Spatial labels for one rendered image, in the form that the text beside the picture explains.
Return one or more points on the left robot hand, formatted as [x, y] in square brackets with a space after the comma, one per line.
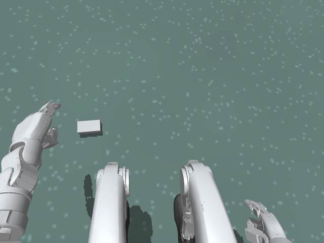
[36, 126]

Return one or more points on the right robot hand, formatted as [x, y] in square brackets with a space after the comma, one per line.
[264, 230]

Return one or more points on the small box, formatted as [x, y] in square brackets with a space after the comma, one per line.
[89, 126]

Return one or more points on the left robot arm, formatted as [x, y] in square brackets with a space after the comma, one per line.
[17, 182]

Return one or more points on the right robot foot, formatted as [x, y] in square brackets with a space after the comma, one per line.
[179, 220]

